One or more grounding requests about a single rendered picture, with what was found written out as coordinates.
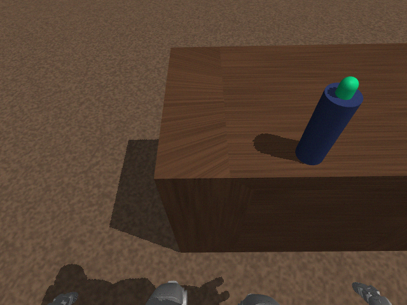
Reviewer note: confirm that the bottle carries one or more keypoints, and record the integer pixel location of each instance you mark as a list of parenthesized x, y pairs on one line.
[(334, 110)]

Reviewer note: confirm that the right robot hand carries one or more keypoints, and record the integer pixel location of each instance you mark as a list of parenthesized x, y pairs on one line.
[(370, 294)]

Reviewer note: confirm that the left robot hand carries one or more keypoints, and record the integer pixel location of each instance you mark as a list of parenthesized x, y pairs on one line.
[(65, 299)]

